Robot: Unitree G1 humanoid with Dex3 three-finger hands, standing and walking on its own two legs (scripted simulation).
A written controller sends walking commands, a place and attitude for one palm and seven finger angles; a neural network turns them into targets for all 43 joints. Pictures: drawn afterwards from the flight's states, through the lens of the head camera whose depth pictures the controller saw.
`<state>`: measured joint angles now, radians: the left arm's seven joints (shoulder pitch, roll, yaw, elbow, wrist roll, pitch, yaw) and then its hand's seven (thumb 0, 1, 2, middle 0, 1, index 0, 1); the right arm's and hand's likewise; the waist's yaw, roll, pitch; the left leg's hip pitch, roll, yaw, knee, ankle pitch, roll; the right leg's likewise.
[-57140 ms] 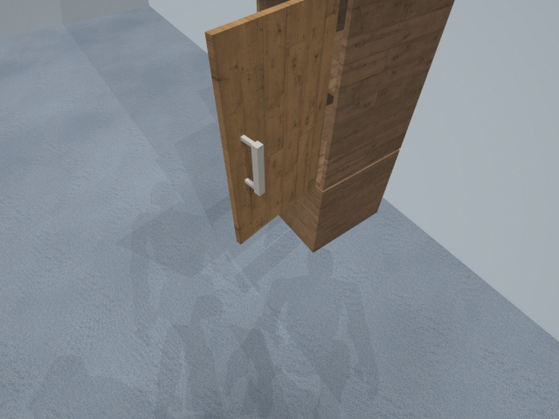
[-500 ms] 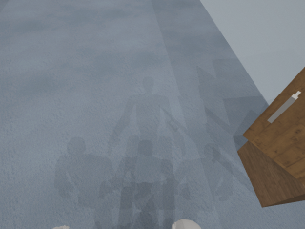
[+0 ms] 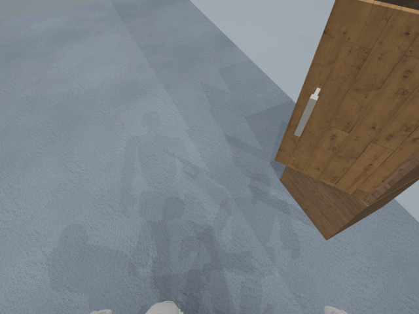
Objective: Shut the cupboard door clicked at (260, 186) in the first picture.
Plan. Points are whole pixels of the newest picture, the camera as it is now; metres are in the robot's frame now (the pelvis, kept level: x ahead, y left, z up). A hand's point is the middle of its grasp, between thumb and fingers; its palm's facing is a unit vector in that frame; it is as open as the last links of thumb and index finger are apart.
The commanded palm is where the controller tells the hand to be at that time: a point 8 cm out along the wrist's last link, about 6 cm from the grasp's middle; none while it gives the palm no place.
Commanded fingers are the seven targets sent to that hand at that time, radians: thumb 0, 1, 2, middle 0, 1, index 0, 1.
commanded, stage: turn to face it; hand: left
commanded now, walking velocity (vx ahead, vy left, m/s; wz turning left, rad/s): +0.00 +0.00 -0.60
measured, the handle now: (307, 113) +0.65 -0.24 -0.05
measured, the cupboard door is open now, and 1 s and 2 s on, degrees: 32 32 32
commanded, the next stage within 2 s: take the last steps up to it in 0.72 s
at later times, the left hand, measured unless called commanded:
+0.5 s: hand (146, 290) +0.18 +0.15 -0.15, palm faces -0.29 -0.91 -0.29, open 7.4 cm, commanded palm none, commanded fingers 0.00 0.90 0.90 -0.20 -0.30 -0.20 -0.30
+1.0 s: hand (151, 288) +0.19 +0.15 -0.17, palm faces -0.42 -0.89 -0.19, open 7.4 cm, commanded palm none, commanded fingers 0.00 0.90 0.90 -0.20 -0.30 -0.20 -0.30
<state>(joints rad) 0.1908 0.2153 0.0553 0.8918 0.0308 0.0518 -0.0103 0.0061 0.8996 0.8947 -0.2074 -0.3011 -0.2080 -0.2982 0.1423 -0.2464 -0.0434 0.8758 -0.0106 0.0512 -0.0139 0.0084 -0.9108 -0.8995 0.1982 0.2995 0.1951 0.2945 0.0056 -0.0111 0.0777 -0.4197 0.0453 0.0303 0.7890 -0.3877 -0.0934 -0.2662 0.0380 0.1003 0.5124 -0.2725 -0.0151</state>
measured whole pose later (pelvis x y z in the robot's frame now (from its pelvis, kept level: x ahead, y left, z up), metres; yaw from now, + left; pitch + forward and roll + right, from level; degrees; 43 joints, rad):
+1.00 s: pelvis +0.04 -0.01 +0.01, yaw -27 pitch +1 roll -1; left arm 0.20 0.24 0.08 0.97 0.03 0.07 -0.03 0.01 0.91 0.90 -0.20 -0.30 -0.20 -0.30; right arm 0.26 -0.16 0.00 0.96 -0.04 0.00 -0.03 0.01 -0.91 -0.90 0.20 0.30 0.20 0.30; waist -0.01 -0.02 0.04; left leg -0.21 0.08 0.12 0.46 -0.26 0.00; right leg -0.42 0.00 -0.02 0.97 -0.44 0.02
